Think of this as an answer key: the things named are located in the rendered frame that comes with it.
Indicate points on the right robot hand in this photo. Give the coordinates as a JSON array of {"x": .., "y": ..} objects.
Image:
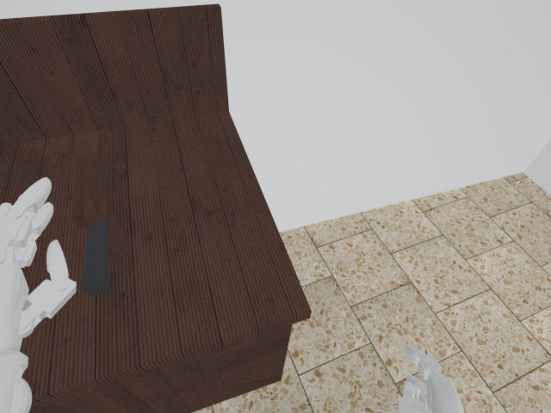
[{"x": 438, "y": 396}]

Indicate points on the left robot forearm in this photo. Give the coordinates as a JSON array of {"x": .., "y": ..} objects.
[{"x": 15, "y": 393}]

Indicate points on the tap lever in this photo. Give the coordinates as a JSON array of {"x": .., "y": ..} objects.
[{"x": 95, "y": 278}]

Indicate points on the left robot hand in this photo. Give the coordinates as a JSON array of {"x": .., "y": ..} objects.
[{"x": 20, "y": 226}]

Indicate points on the counter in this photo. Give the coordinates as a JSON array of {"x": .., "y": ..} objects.
[{"x": 126, "y": 113}]

